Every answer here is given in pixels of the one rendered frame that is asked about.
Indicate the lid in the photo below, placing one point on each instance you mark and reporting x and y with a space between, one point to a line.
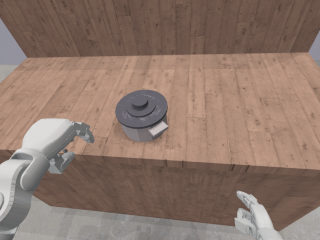
143 118

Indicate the knob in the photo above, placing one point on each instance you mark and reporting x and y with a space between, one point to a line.
140 101

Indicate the pot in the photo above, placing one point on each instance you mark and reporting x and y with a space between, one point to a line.
147 134

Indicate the right robot forearm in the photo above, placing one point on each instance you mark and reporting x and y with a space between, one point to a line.
267 233

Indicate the left robot forearm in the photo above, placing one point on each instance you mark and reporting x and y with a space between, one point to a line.
19 178

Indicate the table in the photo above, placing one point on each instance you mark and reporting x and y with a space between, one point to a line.
242 91

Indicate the robot left hand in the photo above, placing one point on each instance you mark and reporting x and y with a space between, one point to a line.
49 136

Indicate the robot right hand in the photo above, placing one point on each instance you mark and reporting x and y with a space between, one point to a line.
257 218

